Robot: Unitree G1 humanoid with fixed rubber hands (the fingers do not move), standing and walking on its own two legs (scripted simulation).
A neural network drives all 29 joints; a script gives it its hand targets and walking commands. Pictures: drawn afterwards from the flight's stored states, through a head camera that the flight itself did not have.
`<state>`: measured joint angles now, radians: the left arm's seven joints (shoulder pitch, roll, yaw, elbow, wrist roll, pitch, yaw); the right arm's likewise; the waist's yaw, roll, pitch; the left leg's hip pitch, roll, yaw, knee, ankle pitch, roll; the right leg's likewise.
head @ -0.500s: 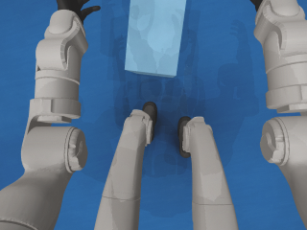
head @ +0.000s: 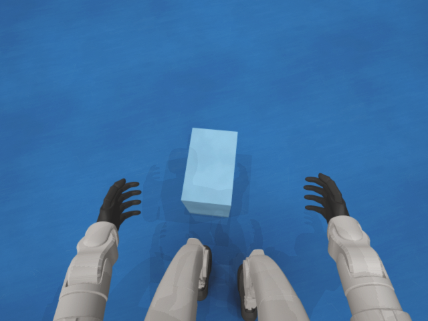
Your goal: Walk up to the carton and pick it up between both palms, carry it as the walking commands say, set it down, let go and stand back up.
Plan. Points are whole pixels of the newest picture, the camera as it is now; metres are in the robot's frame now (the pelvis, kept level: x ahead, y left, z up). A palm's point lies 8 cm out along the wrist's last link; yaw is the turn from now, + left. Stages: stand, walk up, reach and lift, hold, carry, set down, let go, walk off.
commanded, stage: let go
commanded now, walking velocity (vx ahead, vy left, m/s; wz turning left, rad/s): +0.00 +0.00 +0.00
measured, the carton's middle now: (211, 175) +0.52 +0.07 -0.57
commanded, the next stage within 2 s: stand in 0.80 s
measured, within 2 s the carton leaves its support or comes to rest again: neither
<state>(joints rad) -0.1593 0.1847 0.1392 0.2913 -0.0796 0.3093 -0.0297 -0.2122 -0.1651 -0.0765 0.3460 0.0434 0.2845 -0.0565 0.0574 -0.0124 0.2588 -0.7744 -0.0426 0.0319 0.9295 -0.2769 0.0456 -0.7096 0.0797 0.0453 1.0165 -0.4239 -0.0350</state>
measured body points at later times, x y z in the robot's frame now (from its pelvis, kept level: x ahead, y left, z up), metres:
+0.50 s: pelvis +0.05 -0.01 +0.04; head +0.07 -0.01 +0.49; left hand +0.23 +0.23 -0.02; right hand +0.22 -0.23 -0.04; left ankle +0.11 +0.10 -0.67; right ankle +0.05 -0.09 -0.67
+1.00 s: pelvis +0.09 -0.01 +0.05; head +0.06 -0.02 +0.50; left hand +0.24 +0.27 -0.03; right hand +0.23 -0.26 -0.05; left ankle +0.11 +0.10 -0.67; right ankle +0.05 -0.09 -0.67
